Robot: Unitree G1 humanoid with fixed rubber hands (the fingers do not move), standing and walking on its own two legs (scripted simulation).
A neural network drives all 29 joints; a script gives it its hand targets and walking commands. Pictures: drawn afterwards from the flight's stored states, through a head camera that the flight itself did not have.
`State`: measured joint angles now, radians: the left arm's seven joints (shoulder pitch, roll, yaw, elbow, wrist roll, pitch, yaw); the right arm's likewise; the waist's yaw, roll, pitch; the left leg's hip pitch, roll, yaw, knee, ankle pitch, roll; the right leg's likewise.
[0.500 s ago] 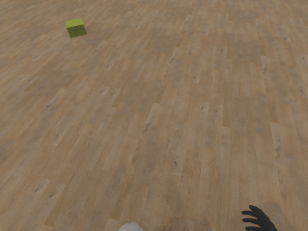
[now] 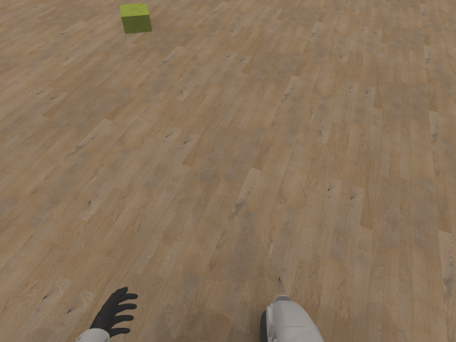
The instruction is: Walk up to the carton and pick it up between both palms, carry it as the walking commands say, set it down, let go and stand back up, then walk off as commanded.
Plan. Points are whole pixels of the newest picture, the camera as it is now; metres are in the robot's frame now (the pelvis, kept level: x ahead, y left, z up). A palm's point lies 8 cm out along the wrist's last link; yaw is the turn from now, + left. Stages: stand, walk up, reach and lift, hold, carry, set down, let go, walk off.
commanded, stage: walk up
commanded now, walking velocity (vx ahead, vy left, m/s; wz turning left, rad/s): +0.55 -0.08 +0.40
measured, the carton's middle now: (135, 18) +2.72 +0.63 -0.71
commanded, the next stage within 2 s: none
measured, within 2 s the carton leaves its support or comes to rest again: neither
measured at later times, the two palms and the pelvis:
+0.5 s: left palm (114, 331) +0.17 +0.22 -0.13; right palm (310, 183) +0.47 -0.22 -0.11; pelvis +0.28 -0.01 +0.00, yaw +8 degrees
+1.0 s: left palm (97, 150) +0.62 +0.34 -0.12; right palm (289, 174) +0.50 -0.17 -0.11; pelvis +0.53 +0.08 +0.01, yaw +11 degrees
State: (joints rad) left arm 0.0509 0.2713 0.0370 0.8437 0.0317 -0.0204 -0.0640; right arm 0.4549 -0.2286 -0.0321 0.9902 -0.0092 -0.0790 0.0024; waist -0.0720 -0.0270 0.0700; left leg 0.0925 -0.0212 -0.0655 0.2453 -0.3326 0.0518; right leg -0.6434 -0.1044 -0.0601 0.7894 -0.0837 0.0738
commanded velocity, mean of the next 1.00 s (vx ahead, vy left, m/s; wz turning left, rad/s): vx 0.51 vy -0.06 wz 0.20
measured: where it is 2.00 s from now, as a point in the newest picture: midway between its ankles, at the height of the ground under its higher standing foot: (176, 174)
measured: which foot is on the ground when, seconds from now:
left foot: down 0.00-0.16, up 0.18-0.62, down 0.64-1.00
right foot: up 0.00-0.12, down 0.14-0.66, up 0.68-1.00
